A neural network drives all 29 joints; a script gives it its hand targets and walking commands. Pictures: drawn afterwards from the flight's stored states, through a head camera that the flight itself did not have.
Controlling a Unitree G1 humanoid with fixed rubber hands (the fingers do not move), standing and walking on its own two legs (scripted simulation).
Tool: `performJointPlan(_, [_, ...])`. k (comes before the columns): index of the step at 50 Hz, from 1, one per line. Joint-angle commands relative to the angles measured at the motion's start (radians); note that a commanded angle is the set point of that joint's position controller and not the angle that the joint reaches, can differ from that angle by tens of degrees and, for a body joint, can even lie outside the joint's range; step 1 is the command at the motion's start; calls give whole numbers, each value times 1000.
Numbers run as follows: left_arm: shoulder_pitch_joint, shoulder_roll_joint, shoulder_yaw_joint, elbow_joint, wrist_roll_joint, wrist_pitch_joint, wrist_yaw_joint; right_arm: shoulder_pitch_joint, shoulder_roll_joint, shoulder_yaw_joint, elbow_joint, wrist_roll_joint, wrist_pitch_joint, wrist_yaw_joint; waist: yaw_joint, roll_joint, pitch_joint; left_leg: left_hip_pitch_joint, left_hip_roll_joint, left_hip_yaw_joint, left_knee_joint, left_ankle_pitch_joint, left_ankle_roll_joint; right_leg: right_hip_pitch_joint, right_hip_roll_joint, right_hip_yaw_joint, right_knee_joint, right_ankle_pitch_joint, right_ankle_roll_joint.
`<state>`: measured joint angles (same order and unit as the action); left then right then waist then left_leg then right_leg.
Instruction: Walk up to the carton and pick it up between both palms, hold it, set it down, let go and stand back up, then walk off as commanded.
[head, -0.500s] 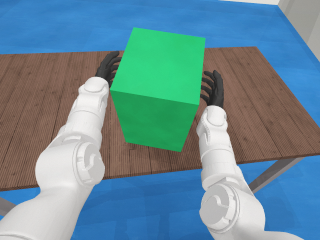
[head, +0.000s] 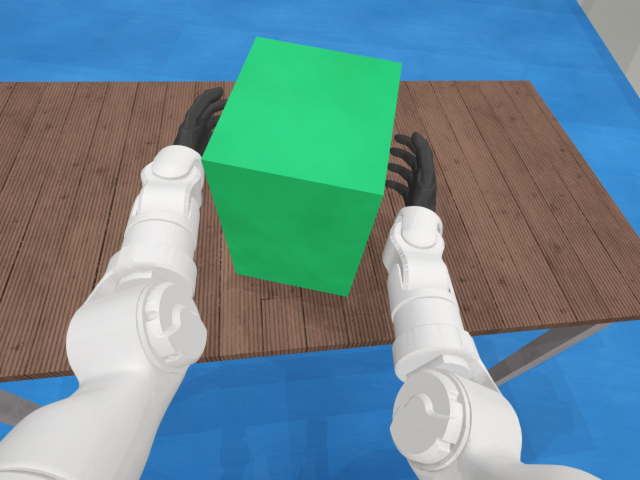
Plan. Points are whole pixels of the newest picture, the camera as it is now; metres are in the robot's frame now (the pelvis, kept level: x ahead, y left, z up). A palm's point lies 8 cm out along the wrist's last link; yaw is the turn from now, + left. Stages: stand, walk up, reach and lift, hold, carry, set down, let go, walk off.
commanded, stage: set down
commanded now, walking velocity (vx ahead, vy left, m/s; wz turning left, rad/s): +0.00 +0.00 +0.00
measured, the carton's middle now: (307, 183) +0.49 +0.01 +0.05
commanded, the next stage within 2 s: none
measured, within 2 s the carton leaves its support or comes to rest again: rests again in 0.28 s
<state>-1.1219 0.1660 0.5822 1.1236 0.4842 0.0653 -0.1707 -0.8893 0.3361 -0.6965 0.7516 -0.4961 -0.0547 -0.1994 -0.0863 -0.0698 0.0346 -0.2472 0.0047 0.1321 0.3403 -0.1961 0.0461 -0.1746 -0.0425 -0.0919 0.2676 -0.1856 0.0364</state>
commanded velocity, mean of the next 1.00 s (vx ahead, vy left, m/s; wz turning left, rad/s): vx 0.00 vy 0.00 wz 0.00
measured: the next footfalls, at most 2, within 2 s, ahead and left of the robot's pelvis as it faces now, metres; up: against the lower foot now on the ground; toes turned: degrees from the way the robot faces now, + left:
none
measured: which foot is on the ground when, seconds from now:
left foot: down 0.00-1.00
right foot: down 0.00-1.00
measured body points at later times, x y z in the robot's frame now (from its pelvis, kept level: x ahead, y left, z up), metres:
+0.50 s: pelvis -0.01 -0.01 +0.00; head +0.07 +0.02 +0.44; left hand +0.49 +0.14 +0.11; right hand +0.42 -0.13 +0.09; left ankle -0.02 +0.08 -0.75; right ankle -0.04 -0.14 -0.75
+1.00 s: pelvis -0.01 +0.00 +0.00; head +0.07 +0.03 +0.44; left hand +0.49 +0.14 +0.10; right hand +0.41 -0.13 +0.09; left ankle -0.02 +0.08 -0.75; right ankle -0.04 -0.14 -0.75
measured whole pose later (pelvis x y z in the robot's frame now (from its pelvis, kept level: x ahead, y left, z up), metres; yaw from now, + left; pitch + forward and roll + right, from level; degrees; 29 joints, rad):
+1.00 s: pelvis -0.01 +0.00 +0.00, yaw +1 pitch +7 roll -1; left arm -1.12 0.15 0.66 1.16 0.53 -0.03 -0.15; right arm -0.91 0.32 -0.77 0.83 -0.55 -0.16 -0.20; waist -0.11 -0.07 0.05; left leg -0.30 0.00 0.11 0.35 -0.18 0.05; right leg -0.22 -0.04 -0.08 0.27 -0.17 0.04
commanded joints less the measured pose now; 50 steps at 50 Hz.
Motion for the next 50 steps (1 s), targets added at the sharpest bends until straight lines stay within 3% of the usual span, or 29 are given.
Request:
performJointPlan(1, [-402, -497, -206, -19, -47, -40, -89, -418, 355, 247, 95, -28, -118, 96, -56, 195, -687, 475, 65, -78, 155, 940, -123, -12, 79, -52, 35, 467, 18])
performJointPlan(3, [-397, -492, -213, 9, -45, -22, -79, -419, 312, 240, 139, -18, -153, 88, -52, 226, -659, 485, 89, -77, 176, 1009, -142, -44, 79, -46, -21, 390, -20])
performJointPlan(4, [-387, -473, -198, 32, -46, -21, -77, -424, 312, 232, 144, -17, -150, 81, -36, 212, -625, 425, 65, -61, 168, 922, -137, -6, 72, -34, -19, 421, -17])
performJointPlan(5, [-383, -509, -225, 38, -42, -22, -77, -424, 336, 225, 145, -26, -171, 82, -69, 212, -667, 405, 67, -65, 161, 903, -143, 24, 78, -46, -10, 436, -15])
performJointPlan(7, [-369, -501, -194, 41, -16, -14, -87, -411, 331, 210, 146, -21, -163, 76, -70, 203, -597, 369, 46, -53, 107, 726, -129, 76, 57, -30, -22, 396, 1])
performJointPlan(9, [-378, -478, -187, 25, 1, -25, -95, -403, 364, 229, 176, -3, -151, 76, -49, 228, -587, 351, 20, -55, 67, 589, -110, 83, 41, -12, 10, 406, 31])
performJointPlan(11, [-357, -462, -139, 71, 18, -23, -98, -407, 340, 210, 187, -18, -133, 86, -20, 202, -496, 293, 6, -51, 51, 542, -99, 107, 34, -6, 9, 415, 32])
performJointPlan(12, [-353, -465, -149, 52, 25, -25, -98, -417, 330, 192, 188, -23, -141, 83, -34, 206, -495, 318, 11, -51, 68, 591, -110, 77, 45, -9, 21, 436, 38])
performJointPlan(13, [-351, -448, -119, 52, 30, -31, -100, -406, 340, 210, 195, -15, -137, 86, 12, 189, -459, 250, 8, -32, 75, 624, -106, 118, 44, 7, 15, 495, 28])
performJointPlan(15, [-345, -450, -123, 69, 19, -44, -108, -439, 352, 256, 132, -3, -159, 78, 1, 150, -538, 240, 6, -36, 68, 583, -92, 153, 41, 9, 42, 571, 43])
performJointPlan(16, [-348, -474, -150, 33, 17, -47, -108, -392, 374, 259, 174, -11, -158, 77, -35, 158, -508, 258, 4, -39, 68, 603, -94, 145, 39, 5, 50, 570, 52])
performJointPlan(18, [-360, -432, -92, 93, 21, -78, -110, -410, 389, 252, 144, -38, -138, 88, 25, 104, -549, 225, 7, -27, 43, 516, -64, 172, 37, 0, 55, 506, 51])
performJointPlan(19, [-391, -443, -114, 69, 11, -98, -104, -424, 399, 241, 147, -56, -151, 88, 15, 135, -593, 222, 5, -30, 40, 539, -75, 158, 40, -7, 75, 531, 49])
performJointPlan(21, [-353, -424, -86, 100, 19, -98, -111, -397, 401, 258, 153, -66, -129, 84, 34, 93, -584, 163, -5, -14, 23, 458, -46, 222, 27, 15, 82, 581, 62])
performJointPlan(22, [-334, -419, -65, 124, 27, -102, -120, -363, 408, 253, 158, -86, -116, 85, 15, 40, -546, 98, -4, -22, -3, 362, -28, 280, 18, 18, 98, 645, 71])
performJointPlan(23, [-354, -427, -84, 107, 25, -107, -123, -365, 413, 259, 157, -76, -118, 83, -7, 52, -544, 73, 1, -33, -19, 356, -31, 281, 13, 13, 114, 693, 73])
performJointPlan(26, [-365, -419, -47, 137, 32, -101, -129, -370, 386, 218, 133, -92, -97, 89, -16, 62, -510, 54, 3, -33, -57, 266, -22, 308, 17, 10, 96, 585, 62])
performJointPlan(27, [-332, -401, -36, 140, 38, -101, -133, -355, 383, 223, 158, -88, -67, 93, 11, 37, -425, 38, -4, -22, -65, 198, 1, 298, 5, 28, 88, 550, 72])
performJointPlan(28, [-380, -404, -64, 108, 36, -99, -127, -367, 370, 196, 172, -81, -77, 87, -38, 98, -428, 97, 12, -46, -60, 256, -20, 208, 16, 7, 80, 492, 66])
performJointPlan(30, [-396, -375, -67, 95, 31, -94, -128, -362, 382, 200, 151, -70, -69, 83, -11, 127, -476, 84, -4, -28, -43, 237, -17, 212, 9, 18, 79, 497, 60])
performJointPlan(32, [-365, -401, -49, 124, 45, -86, -116, -377, 347, 159, 160, -86, -70, 90, -41, 128, -458, 178, 13, -41, -24, 324, -38, 124, 28, -18, 60, 410, 62])
performJointPlan(34, [-383, -388, -74, 79, 44, -90, -105, -371, 323, 155, 170, -76, -76, 87, -21, 195, -505, 265, 14, -41, 4, 428, -60, 25, 44, -27, 36, 290, 46])
performJointPlan(36, [-392, -418, -84, 73, 42, -91, -97, -376, 336, 144, 191, -76, -90, 93, -40, 199, -524, 327, 26, -41, 46, 510, -83, -24, 53, -38, 27, 287, 37])
performJointPlan(37, [-366, -423, -85, 84, 41, -89, -92, -386, 338, 155, 161, -63, -89, 100, -9, 221, -523, 310, 19, -44, 46, 534, -84, -9, 51, -36, 24, 300, 36])
performJointPlan(38, [-353, -444, -86, 83, 50, -84, -92, -355, 323, 143, 203, -56, -101, 96, -38, 248, -495, 343, 31, -51, 75, 602, -104, -43, 57, -40, 25, 293, 28])
performJointPlan(40, [-372, -417, -57, 101, 46, -85, -84, -380, 329, 148, 175, -64, -98, 102, 12, 200, -511, 272, 26, -32, 67, 530, -79, 4, 50, -18, 6, 299, 12])
performJointPlan(43, [-368, -389, -68, 99, 62, -85, -74, -389, 300, 97, 219, -94, -89, 107, -39, 192, -461, 293, 31, -49, 57, 535, -89, -15, 58, -41, 19, 252, 22])
performJointPlan(49, [-325, -399, -46, 95, 53, -87, -95, -342, 308, 146, 174, -72, -71, 115, -32, 168, -414, 286, 30, -58, 38, 488, -77, -7, 56, -37, 27, 226, 37])
performJointPlan(50, [-305, -370, -21, 104, 61, -88, -94, -329, 304, 144, 186, -88, -55, 110, -11, 122, -414, 238, 24, -37, 29, 443, -58, 36, 48, -14, 24, 265, 44])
